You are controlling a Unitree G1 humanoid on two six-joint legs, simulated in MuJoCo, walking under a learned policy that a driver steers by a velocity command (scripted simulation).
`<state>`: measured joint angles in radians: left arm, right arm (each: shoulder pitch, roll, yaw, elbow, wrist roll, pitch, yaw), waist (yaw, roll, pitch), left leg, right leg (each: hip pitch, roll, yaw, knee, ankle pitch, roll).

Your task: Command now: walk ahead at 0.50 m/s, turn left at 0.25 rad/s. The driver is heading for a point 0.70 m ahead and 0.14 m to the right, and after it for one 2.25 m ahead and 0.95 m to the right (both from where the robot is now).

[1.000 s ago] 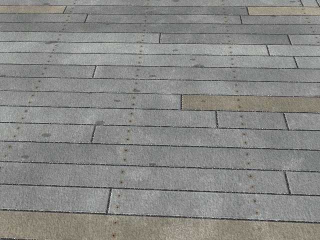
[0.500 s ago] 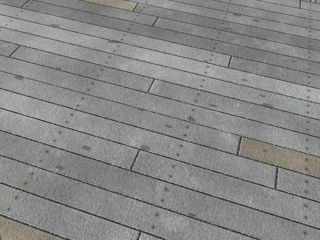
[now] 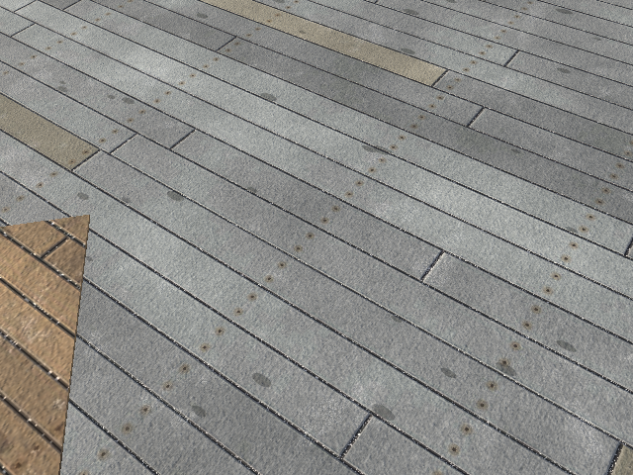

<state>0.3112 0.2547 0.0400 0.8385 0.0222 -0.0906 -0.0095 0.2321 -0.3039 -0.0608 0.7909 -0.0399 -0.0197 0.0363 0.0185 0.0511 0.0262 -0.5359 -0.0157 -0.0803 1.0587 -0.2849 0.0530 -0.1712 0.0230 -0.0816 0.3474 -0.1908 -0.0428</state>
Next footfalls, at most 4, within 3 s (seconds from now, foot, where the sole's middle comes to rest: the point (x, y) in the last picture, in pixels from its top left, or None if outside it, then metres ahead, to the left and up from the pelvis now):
0.26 left None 0.27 0.12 -0.78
0.80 right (383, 441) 0.56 -0.07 -0.78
1.32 left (346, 307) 0.90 0.01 -0.78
1.84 right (481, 283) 0.97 -0.34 -0.78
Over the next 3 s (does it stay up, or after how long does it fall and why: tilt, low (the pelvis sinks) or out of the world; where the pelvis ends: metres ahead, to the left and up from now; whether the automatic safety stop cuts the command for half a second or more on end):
stays up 1.36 -0.63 -0.02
